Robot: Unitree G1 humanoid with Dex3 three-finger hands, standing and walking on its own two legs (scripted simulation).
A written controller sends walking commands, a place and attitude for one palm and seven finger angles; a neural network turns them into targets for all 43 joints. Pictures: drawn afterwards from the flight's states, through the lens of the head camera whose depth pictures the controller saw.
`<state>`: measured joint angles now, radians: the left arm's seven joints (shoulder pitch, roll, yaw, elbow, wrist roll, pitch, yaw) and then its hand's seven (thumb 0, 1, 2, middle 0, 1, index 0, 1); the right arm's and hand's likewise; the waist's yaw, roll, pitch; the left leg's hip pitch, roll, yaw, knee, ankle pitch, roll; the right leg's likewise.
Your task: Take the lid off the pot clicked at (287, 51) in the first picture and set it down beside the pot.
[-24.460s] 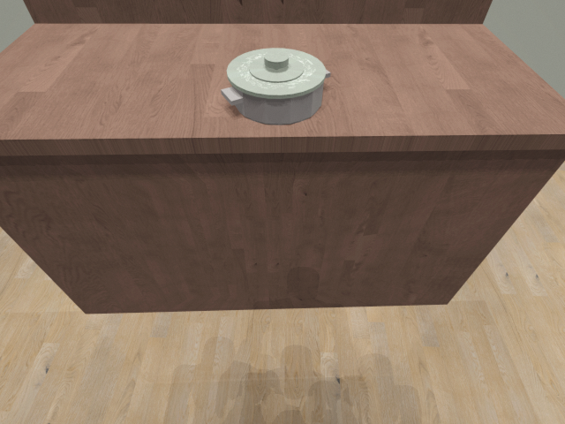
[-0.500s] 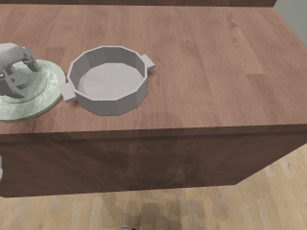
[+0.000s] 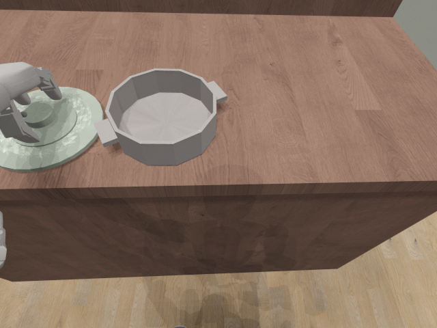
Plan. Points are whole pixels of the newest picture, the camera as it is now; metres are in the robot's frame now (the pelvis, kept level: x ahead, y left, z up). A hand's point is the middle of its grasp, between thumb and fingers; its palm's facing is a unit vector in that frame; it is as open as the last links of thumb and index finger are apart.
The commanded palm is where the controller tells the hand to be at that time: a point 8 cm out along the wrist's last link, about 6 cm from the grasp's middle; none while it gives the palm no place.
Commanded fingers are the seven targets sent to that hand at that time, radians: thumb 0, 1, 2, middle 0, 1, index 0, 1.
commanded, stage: raise the empty hand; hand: left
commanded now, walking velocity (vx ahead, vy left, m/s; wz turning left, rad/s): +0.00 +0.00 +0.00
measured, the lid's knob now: (39, 115) +0.47 +0.32 +0.11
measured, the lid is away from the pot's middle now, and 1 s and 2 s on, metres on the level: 0.23 0.23 0.23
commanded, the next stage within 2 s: draw the hand back to the body in 1.10 s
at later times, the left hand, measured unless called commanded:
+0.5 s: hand (10, 83) +0.45 +0.31 +0.19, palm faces -0.30 -0.09 -0.95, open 11.0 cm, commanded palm +0.46 +0.32 +0.26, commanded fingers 0.00 -0.10 0.82 -0.43 -0.70 -0.43 -0.70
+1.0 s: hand out of the picture +0.44 +0.32 +0.25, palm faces -0.22 -0.11 -0.97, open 11.0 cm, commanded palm +0.45 +0.32 +0.31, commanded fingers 0.00 -0.10 0.82 -0.43 -0.70 -0.43 -0.70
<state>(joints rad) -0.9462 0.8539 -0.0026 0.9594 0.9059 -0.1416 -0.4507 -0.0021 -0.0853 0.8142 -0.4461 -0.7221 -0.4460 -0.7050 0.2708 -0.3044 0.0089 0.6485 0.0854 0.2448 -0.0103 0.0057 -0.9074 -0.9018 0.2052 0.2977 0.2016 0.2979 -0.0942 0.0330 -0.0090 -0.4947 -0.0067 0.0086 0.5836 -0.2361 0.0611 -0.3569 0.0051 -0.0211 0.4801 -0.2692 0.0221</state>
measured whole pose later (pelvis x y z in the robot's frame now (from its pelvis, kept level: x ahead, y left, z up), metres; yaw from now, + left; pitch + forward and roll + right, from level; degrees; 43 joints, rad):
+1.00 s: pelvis +0.00 -0.01 +0.01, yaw +2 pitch +5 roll -2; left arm -1.12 0.90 -0.06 0.86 0.89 0.05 -0.56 0.00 -0.09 0.82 -0.45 -0.71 -0.45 -0.70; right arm 0.23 -0.33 0.02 0.66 0.09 0.23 0.01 0.01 -0.91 -0.90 0.20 0.30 0.20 0.30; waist -0.07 0.05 0.02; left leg -0.37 -0.01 -0.01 0.46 -0.18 0.04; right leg -0.23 0.00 -0.04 0.37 -0.23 0.01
